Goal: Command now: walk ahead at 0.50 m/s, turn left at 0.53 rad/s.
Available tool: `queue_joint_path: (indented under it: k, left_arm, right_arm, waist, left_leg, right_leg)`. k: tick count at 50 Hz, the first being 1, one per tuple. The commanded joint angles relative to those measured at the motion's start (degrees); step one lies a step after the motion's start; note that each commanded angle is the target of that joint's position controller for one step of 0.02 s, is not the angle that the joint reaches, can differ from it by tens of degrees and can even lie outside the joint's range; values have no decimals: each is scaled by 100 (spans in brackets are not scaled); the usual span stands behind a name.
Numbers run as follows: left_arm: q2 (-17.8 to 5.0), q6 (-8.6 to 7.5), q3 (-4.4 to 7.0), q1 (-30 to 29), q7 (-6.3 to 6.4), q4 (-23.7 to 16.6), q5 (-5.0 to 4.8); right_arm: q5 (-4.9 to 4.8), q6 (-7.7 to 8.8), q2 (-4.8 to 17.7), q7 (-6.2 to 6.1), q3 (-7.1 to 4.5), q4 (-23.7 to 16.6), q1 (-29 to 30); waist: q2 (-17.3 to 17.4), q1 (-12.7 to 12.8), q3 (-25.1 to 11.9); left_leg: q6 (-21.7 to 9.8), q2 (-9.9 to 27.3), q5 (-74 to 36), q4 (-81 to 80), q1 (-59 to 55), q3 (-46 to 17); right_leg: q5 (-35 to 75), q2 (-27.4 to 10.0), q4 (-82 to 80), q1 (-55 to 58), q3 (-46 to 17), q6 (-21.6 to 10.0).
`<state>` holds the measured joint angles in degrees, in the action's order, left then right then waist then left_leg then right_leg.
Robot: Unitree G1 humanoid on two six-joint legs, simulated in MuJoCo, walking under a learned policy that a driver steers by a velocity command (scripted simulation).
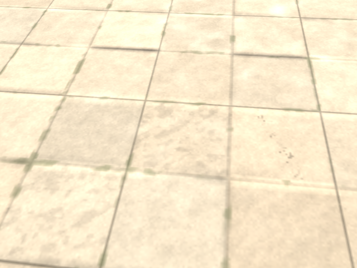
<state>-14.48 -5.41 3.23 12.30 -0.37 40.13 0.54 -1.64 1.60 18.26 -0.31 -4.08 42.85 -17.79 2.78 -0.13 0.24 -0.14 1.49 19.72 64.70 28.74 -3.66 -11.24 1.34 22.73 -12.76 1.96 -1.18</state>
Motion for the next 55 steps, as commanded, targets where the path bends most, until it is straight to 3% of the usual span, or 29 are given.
queue_joint_path:
  k: [1,3,7,11,14,15,16,17,18,19,20,21,22,24,26,28,33,38,41,42,43,44,45,46,47,48,49,52,55]
  left_arm:
    - [-650,-107,192,41,7,-153,-17]
    - [-811,-117,248,74,23,-38,-23]
    - [-1040,-66,299,149,64,133,-60]
    - [-1267,22,366,440,75,346,-179]
    - [-1478,129,417,586,101,446,-252]
    - [-1454,163,378,609,103,505,-263]
    - [-1271,147,274,712,111,530,-196]
    - [-565,74,10,1209,33,276,20]
    - [-746,-59,-7,1208,-25,422,-107]
    - [-1222,-93,152,532,-61,276,-375]
    - [-1130,-108,115,194,-53,150,-406]
    - [-1049,-87,113,108,-7,194,-282]
    - [-1042,-4,145,272,12,271,-227]
    - [-831,182,127,662,21,462,-238]
    - [-707,286,122,567,58,461,-237]
    - [-648,289,123,289,71,385,-214]
    - [-431,207,36,-422,-85,189,-170]
    - [-390,206,-20,-1106,-279,-245,-163]
    - [-589,242,80,-859,-358,-385,-166]
    - [-718,252,162,-411,-344,-310,-122]
    - [-945,232,305,426,-278,-121,-92]
    - [-1357,252,416,1146,-152,30,-38]
    - [-1754,215,387,960,-96,6,58]
    - [-1250,222,293,1293,-85,-72,36]
    - [-1113,200,225,896,-77,-52,48]
    - [-949,168,184,519,-76,-18,-12]
    - [-762,156,133,189,-66,-11,-29]
    - [-544,59,66,-359,-85,27,114]
    - [-761,58,130,-666,20,130,113]
  right_arm:
    - [17,6,148,61,-44,-573,245]
    - [55,1,88,102,-8,-698,489]
    - [46,65,17,250,69,-867,1118]
    - [29,53,121,358,54,-1151,1683]
    - [93,14,342,369,-70,-1221,1424]
    - [93,5,509,331,-190,-1042,682]
    - [73,-24,812,233,-348,-780,-245]
    - [115,-17,1520,135,-458,-694,-668]
    - [92,29,1273,139,-347,-807,-842]
    - [149,91,962,183,-232,-727,-596]
    - [150,134,835,185,-188,-665,-272]
    - [161,171,625,184,-126,-616,105]
    - [204,225,414,196,-64,-625,371]
    - [233,352,315,210,-62,-557,573]
    - [269,454,347,191,-87,-417,601]
    - [304,482,352,132,-101,-267,494]
    - [251,456,494,27,-123,-48,349]
    - [136,242,666,-24,-200,259,-74]
    - [94,94,888,-108,-260,241,72]
    - [94,47,895,-136,-248,264,61]
    - [74,26,850,-153,-203,292,109]
    - [172,101,633,-145,-90,214,-14]
    - [261,234,-148,11,182,171,-912]
    - [18,340,589,65,10,457,-471]
    - [-213,361,696,78,-47,233,165]
    - [-150,354,565,38,-14,189,381]
    - [-45,289,536,-10,-48,260,435]
    - [14,-48,253,-86,-54,545,-271]
    - [83,-147,189,-155,-51,369,-58]
  waist:
    - [-889,87,162]
    - [-740,103,183]
    - [-601,296,256]
    - [-577,391,398]
    - [-728,85,35]
    - [-631,-387,-360]
    - [-449,-835,-816]
    - [985,-536,-1567]
    - [806,-704,-2652]
    - [291,-827,-1812]
    - [227,-641,-1015]
    - [40,-401,-589]
    - [195,-165,-375]
    - [254,65,-311]
    - [104,117,-69]
    - [23,46,106]
    - [-50,-229,357]
    - [-126,-464,604]
    - [165,-156,201]
    - [215,120,-75]
    - [75,625,-512]
    - [-565,874,-1173]
    - [-1818,159,-2028]
    - [-711,813,-2743]
    - [-695,780,-1798]
    - [-367,528,-1128]
    - [-329,319,-695]
    - [-586,-203,-518]
    - [-795,-252,-387]
  left_leg:
    - [102,481,-453,-162,1283,-194]
    - [161,523,-860,-677,1348,-163]
    - [56,436,-2005,-2010,938,130]
    - [-196,311,-1847,-2685,803,381]
    - [-550,-172,-999,-2901,-171,778]
    - [-742,-396,-1198,-3241,-1310,838]
    - [-919,-319,-1481,-3336,-2931,513]
    - [-1747,1420,-1070,-3453,-5201,-2254]
    - [-2235,2236,-463,-4380,-5411,-4235]
    - [-1874,2021,-478,-4531,-4764,-3273]
    - [-1631,1770,-795,-4619,-3836,-2345]
    - [-1440,1518,-1103,-4758,-3059,-1748]
    - [-1330,1310,-1459,-4963,-2477,-1271]
    - [-1331,1217,-1661,-5384,-1922,-768]
    - [-1297,1181,-1989,-5632,-1758,-264]
    - [-1207,1124,-2291,-5706,-1936,135]
    - [-953,1055,-2425,-5882,-2290,915]
    - [-894,1432,-3172,-5473,-3461,1174]
    - [-703,1459,-5672,-4508,-3762,1410]
    - [-640,1391,-6535,-3752,-3633,1403]
    - [-464,1170,-6443,-2624,-3158,1472]
    - [-222,842,-4387,-1012,-1807,1443]
    - [159,-355,1726,1212,465,942]
    - [96,-378,1909,1728,416,-430]
    - [29,-137,1610,1541,820,-539]
    - [20,153,1205,944,869,-339]
    - [73,294,901,555,697,-221]
    - [287,327,180,61,-424,-101]
    - [415,360,-523,-812,-222,32]
  right_leg:
    - [937,-1582,-1311,773,-1207,-960]
    - [1378,-1618,-1388,796,-829,-1015]
    - [1646,-1482,-1409,814,-17,-839]
    - [1945,-1678,-1227,1324,338,-659]
    - [4263,-1724,-195,1575,606,-514]
    - [4739,-1618,704,1314,740,-419]
    - [4041,-1414,1929,362,841,-250]
    - [-261,-622,4330,-2100,851,133]
    - [-2398,-149,5415,-2594,-417,122]
    - [-2035,-435,5645,-3047,-685,51]
    - [-1559,-676,5304,-3112,-578,-2]
    - [-1128,-895,4885,-2913,-552,14]
    - [-788,-1041,4628,-2532,-621,34]
    - [-380,-1062,4502,-2045,-676,124]
    - [21,-1017,4222,-2237,-792,217]
    - [595,-945,3695,-2609,-931,275]
    - [1879,-772,2062,-2530,-521,195]
    - [1237,-658,1344,-3021,-175,-81]
    - [345,-215,1306,-2273,321,-388]
    - [128,31,1261,-1558,406,-512]
    - [746,223,731,-248,329,-697]
    - [2400,-590,737,1632,-786,-1002]
    - [3895,-2490,615,3594,-3726,-2294]
    - [4299,-2539,438,3533,-3701,-2336]
    - [4754,-2342,403,2883,-2477,-2012]
    - [4384,-2022,200,2037,-1837,-1652]
    - [4045,-1829,-57,1338,-1464,-1460]
    - [4127,-1552,-661,15,-587,-1358]
    - [4155,-1453,-827,1,13,-1260]
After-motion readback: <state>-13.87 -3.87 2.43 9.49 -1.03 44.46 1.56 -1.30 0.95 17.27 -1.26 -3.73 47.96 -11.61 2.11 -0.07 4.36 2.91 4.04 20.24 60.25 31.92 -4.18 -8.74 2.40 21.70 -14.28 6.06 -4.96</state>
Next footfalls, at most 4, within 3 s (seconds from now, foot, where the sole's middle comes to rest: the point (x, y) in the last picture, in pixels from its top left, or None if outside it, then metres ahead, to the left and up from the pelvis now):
0.32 left None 0.32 0.18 -0.78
0.88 right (196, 231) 0.64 -0.01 -0.78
1.38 left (139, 214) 0.72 0.21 -0.78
1.82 right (193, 200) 0.79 -0.01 -0.78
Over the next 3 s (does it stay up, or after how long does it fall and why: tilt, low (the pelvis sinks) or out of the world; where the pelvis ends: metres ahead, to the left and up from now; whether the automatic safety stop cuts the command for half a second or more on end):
stays up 0.68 0.10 0.00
